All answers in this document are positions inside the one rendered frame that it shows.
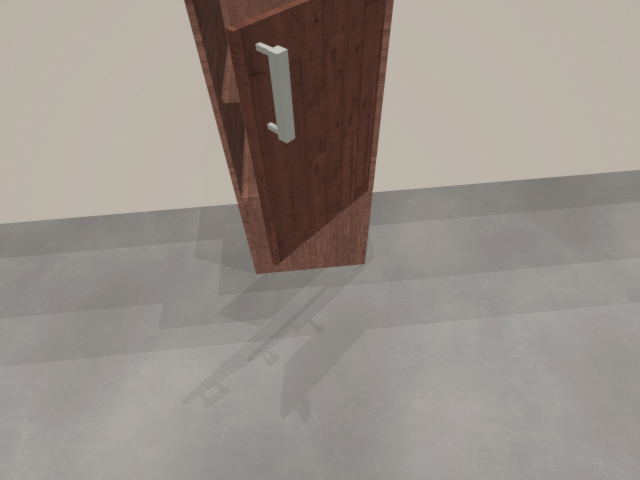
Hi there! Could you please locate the handle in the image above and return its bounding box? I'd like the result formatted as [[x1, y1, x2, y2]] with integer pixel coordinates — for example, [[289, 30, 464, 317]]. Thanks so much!
[[255, 42, 295, 144]]

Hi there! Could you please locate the cupboard door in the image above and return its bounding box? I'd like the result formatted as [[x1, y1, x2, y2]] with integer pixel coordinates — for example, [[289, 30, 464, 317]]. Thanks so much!
[[226, 0, 386, 265]]

